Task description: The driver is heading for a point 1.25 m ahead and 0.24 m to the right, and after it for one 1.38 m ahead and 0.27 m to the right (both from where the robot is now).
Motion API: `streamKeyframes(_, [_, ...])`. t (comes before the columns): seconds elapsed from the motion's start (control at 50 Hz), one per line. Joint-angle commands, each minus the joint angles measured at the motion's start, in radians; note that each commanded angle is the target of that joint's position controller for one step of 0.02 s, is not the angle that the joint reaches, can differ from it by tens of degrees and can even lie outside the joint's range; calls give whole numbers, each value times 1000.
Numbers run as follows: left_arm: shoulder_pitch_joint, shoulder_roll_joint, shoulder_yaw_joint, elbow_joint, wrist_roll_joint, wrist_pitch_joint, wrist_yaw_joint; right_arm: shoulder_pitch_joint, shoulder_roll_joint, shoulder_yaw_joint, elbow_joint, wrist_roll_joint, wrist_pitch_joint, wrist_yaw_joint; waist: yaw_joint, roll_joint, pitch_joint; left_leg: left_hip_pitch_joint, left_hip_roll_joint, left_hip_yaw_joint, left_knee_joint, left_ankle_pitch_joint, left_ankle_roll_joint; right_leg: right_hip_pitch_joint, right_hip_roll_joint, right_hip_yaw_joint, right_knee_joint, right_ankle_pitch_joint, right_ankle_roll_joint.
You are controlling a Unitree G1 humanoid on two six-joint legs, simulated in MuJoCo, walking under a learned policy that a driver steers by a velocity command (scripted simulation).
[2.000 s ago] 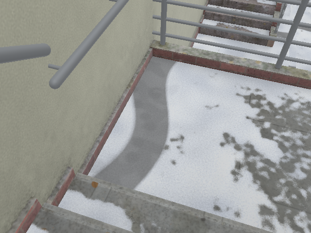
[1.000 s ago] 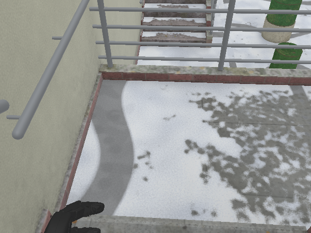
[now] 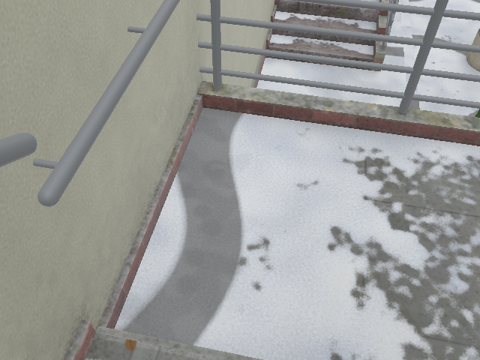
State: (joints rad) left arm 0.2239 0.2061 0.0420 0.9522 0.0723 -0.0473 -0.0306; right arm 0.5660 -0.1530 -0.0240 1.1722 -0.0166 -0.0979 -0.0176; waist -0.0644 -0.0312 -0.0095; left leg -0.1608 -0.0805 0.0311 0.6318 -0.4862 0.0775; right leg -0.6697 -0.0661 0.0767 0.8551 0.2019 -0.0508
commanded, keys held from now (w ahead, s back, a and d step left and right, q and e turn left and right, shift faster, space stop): w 1.00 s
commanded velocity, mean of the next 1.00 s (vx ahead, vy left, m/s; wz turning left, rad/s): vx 0.49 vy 0.00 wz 0.00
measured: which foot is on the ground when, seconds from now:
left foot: down 0.00-0.22, up 0.24-0.72, down 0.74-1.00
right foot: up 0.00-0.20, down 0.22-0.76, up 0.78-1.00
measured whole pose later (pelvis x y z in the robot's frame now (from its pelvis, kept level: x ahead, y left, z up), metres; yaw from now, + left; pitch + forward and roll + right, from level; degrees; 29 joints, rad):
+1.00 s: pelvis +0.55 -0.01 -0.33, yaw +0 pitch +2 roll +4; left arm 0.21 0.24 -0.01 0.92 0.10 -0.10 -0.04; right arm 0.46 -0.18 0.01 1.00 -0.10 -0.13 0.04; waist -0.03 -0.07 -0.02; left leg -0.29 -0.08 0.10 0.70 -0.46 0.08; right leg -0.80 -0.13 0.07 1.01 0.18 -0.03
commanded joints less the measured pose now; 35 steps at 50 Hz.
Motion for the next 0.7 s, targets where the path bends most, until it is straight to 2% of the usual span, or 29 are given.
streamKeyframes(0.02, [-77, 47, 7, -63, -24, 14, -17, -71, -118, 2, -74, 42, -6, -29, 39, 56, 74, -262, 179, -190, -81, 210, 113, 181, 43, -62, -130, 264, 32])
streamKeyframes(0.1, [-246, 10, -10, -129, -38, 28, -18, -23, -118, 1, -81, 0, 14, -39, -48, 111, 203, -269, 171, -188, 12, 210, 111, 223, 46, -84, -309, 151, 42])
streamKeyframes(0.12, [-99, -9, -40, -113, 69, -2, -24, 143, -47, 47, -11, -163, -13, 17, 10, 129, 168, -331, 229, -213, 97, 145, 112, 365, -17, -43, -220, 91, 3])
streamKeyframes(0.14, [-17, 58, -11, -87, 68, -13, -17, 101, -75, 32, -30, -150, -25, 41, 54, 113, 184, -287, 243, -231, 156, 250, 126, 371, 5, -80, -233, -41, -2])
streamKeyframes(0.16, [-153, 73, 0, -75, -63, 1, 6, -4, -140, -8, -77, -9, 6, -15, -39, 66, 209, -75, 154, -179, 246, 368, 119, 219, 25, -87, -509, -3, 21])
streamKeyframes(0.18, [-125, 63, 0, -62, -76, -11, 11, 41, -156, -8, -65, -17, 35, -43, -58, 9, 213, -28, 140, -183, 375, 449, 133, 275, 36, -106, -623, -30, 26])
streamKeyframes(0.2, [14, 50, 5, -9, -61, -19, 18, 67, -152, -9, -42, -18, 54, -57, 3, -18, 159, -38, 121, -178, 555, 561, 141, 448, 48, -146, -705, 17, 15])
streamKeyframes(0.22, [272, 97, 30, 71, -59, -11, 24, 49, -139, -12, -30, -19, 60, -51, 118, -31, 14, -235, 86, -137, 862, 450, 129, 791, 38, -190, -546, 162, 7])
streamKeyframes(0.24, [389, 178, 41, 99, -44, -17, 18, 155, -47, -16, -43, 30, 43, -38, 91, -234, -152, -595, -37, -75, 1333, -406, 64, 1170, -214, 58, -213, 746, -89])
streamKeyframes(0.26, [632, 262, 45, 90, 64, -39, -49, 371, 34, 63, -18, -92, 8, 115, 205, -254, -543, -795, -69, -279, 1600, -331, 13, 1571, -365, 288, -139, 686, -423])
streamKeyframes(0.28, [566, 271, 78, 123, 93, -42, -69, 9, -94, 12, -214, -38, -19, 148, 288, -163, -182, -1324, -72, -266, 1621, -254, -15, 1489, -445, 564, -323, 155, -487])
streamKeyframes(0.3, [464, 203, 57, 133, 86, -40, -72, -148, -185, -10, -239, -13, -30, 131, 261, 39, 6, -1419, 18, -250, 1581, -73, -4, 1245, -401, 420, -398, -204, -378])
streamKeyframes(0.32, [293, 83, 15, 111, 84, -41, -67, -77, -150, 0, -202, -36, -28, 111, 135, 182, 63, -1244, 120, -255, 1330, 212, 37, 915, -281, 238, -426, -330, -269])
streamKeyframes(0.34, [191, 65, 5, 59, -77, -24, -1, -165, -182, -35, -206, 21, 33, 21, 55, -29, 21, -869, 84, -133, 1182, 86, -15, 600, -324, 215, -482, -117, -235])
streamKeyframes(0.36, [106, 6, -31, 46, -81, -43, 9, -210, -196, -44, -222, 9, 66, -1, -15, 36, 141, -759, 132, -190, 920, 224, -39, 320, -231, 112, -515, -121, -182])
streamKeyframes(0.38, [76, 36, -29, 32, -67, -70, 15, -255, -143, -34, -227, 2, 85, -4, -23, 13, 169, -605, 119, -150, 717, 319, -58, 150, -171, 65, -571, -109, -162])
streamKeyframes(0.42, [132, 123, -8, 67, -86, -73, 28, -282, -43, -10, -223, -20, 106, 24, -23, -71, 125, -311, 129, -31, 412, 563, -58, 55, -86, -21, -609, -18, -160])
streamKeyframes(0.44, [173, 158, 6, 78, -75, -74, 25, -148, -23, -8, -153, -14, 112, 24, -53, -113, 50, -269, 128, -25, 498, 701, -46, 136, -97, -25, -538, 18, -165])
streamKeyframes(0.46, [157, -6, -55, 58, 83, -109, 24, -185, 86, 73, -214, -167, 51, 113, 23, 26, 169, -577, 214, -215, 334, 1017, -22, 216, -69, -47, -443, -268, -177])
streamKeyframes(0.48, [245, 10, -55, 99, 70, -120, 26, -257, 7, 46, -221, -163, 32, 135, 56, 45, 141, -708, 186, -203, 242, 1079, -8, 379, -106, 30, -396, -327, -213])
streamKeyframes(0.5, [280, -7, -67, 100, 61, -132, 32, -367, -62, 46, -278, -138, 20, 129, 93, 62, 115, -716, 207, -185, 55, 1197, -2, 421, -81, 20, -332, -374, -188])
streamKeyframes(0.54, [351, 13, -88, 131, 53, -121, 20, -424, -84, 47, -308, -109, 27, 103, 90, 8, 76, -457, 188, -93, 62, 1157, -1, 246, -57, 25, -319, -459, -187])
streamKeyframes(0.56, [263, 121, -32, 89, -124, -91, 23, -539, -174, 1, -324, 21, 35, 61, 129, 22, 37, -389, 144, -30, 17, 1111, -25, 310, -75, 106, -295, -492, -174])
streamKeyframes(0.58, [299, 124, -34, 96, -116, -67, 29, -575, -166, 5, -336, 38, 42, 47, 157, 27, 78, -387, 152, -44, -10, 1053, -40, 317, -69, 98, -250, -486, -167])
streamKeyframes(0.62, [362, 82, -37, 108, -59, -29, 40, -668, -119, 18, -367, 16, 49, 50, 243, -2, 166, -428, 154, -27, -175, 938, -48, 410, -30, 60, -174, -459, -143])
streamKeyframes(0.64, [475, 14, -89, 153, 50, -63, 20, -635, -81, 69, -415, -167, 53, 96, 199, 4, 227, -529, 218, -105, -187, 840, -33, 491, -119, 207, -135, -542, -203])
streamKeyframes(0.66, [458, 30, -76, 157, 23, -72, 13, -626, -92, 55, -416, -185, 52, 114, 195, 4, 234, -573, 218, -108, -247, 749, -11, 587, -134, 236, -90, -475, -222])
streamKeyframes(0.68, [410, 77, -62, 141, 12, -71, 12, -613, -122, 52, -422, -165, 53, 124, 196, 34, 220, -464, 192, -67, -258, 713, -7, 519, -125, 237, -50, -437, -225])
streamKeyframes(0.7, [399, 96, -58, 145, 15, -67, -3, -559, -145, 38, -393, -126, 46, 118, 179, 68, 175, -311, 174, -28, -263, 687, -11, 491, -109, 212, -3, -343, -221])
Velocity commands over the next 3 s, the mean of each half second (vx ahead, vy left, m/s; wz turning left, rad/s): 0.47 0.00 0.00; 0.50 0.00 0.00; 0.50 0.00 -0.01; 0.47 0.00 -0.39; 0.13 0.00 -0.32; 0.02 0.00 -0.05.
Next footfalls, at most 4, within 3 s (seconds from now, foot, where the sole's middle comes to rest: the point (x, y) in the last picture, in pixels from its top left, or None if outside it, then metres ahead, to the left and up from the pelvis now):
0.22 right None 0.23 -0.12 -0.91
0.74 left None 0.54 0.09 -1.07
1.22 right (274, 314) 0.86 -0.18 -1.23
1.60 left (214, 263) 1.11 0.06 -1.23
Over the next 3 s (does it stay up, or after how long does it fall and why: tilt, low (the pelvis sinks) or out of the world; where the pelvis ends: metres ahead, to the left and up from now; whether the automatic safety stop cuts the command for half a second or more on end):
stays up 1.26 -0.19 -0.46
